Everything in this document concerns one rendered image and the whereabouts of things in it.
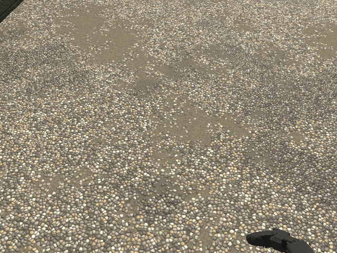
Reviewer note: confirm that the right robot hand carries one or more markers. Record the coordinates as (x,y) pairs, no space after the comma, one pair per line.
(279,240)

